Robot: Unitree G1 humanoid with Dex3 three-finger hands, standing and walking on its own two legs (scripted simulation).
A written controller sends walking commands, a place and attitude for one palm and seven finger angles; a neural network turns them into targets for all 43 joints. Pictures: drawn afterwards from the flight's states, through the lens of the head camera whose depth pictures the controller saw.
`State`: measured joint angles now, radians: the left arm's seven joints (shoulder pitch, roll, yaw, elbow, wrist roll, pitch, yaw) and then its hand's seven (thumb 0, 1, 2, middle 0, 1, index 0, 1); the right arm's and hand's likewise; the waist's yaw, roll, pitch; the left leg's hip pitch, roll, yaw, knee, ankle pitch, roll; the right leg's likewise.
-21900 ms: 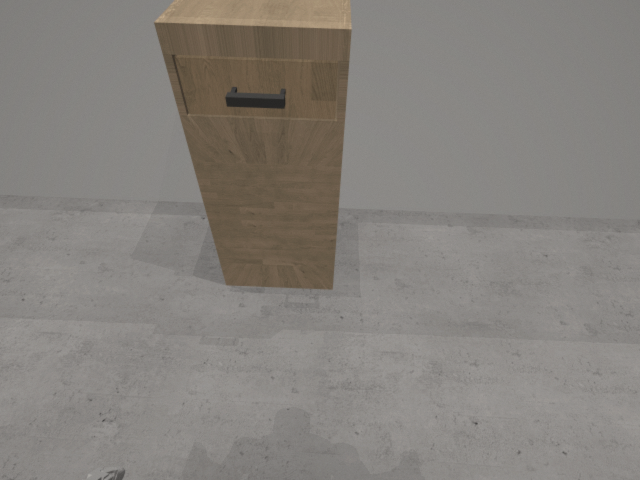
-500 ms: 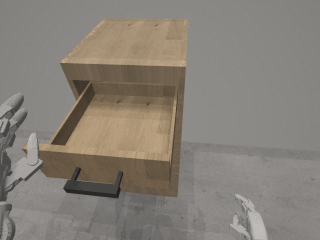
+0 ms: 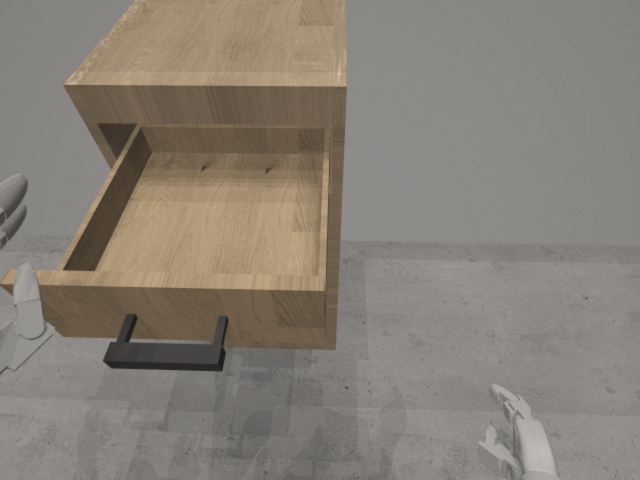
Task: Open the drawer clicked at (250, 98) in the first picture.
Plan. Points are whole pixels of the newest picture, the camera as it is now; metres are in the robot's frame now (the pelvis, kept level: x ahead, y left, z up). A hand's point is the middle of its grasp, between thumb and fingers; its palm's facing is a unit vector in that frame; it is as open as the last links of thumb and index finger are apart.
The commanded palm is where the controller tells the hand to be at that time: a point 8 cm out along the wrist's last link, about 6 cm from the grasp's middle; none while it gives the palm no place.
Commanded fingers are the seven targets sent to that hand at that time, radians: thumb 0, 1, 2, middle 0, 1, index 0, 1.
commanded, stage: step back with the hand held close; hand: left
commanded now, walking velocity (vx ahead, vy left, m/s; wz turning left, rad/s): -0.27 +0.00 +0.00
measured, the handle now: (171, 339) +0.27 +0.20 +0.04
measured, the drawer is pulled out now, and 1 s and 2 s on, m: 0.30 0.30 0.30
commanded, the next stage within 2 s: stop stepping back and stand still in 0.90 s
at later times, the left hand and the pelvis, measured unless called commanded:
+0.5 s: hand out of the picture +0.14 +0.25 +0.22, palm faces +0.44 -0.77 -0.46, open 7.5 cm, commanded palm +0.06 +0.30 +0.22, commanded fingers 0.00 0.90 0.90 -0.20 -0.30 -0.20 -0.30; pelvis -0.06 +0.02 -0.01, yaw +0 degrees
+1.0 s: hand out of the picture +0.04 +0.24 +0.20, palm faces +0.36 -0.78 -0.51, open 7.4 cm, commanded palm -0.04 +0.28 +0.22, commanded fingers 0.00 0.90 0.90 -0.20 -0.30 -0.20 -0.30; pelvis -0.17 +0.01 +0.00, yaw +0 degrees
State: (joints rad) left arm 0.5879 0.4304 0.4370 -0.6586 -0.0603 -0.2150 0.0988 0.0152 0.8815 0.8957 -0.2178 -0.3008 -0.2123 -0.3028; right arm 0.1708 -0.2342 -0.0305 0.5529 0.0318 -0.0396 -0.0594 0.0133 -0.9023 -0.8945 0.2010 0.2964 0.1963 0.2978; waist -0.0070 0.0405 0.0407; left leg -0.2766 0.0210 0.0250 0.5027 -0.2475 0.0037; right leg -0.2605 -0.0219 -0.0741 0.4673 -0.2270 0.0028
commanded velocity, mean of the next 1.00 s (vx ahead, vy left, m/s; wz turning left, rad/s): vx -0.33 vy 0.00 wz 0.00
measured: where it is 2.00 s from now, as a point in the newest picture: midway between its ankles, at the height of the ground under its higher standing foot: outside the picture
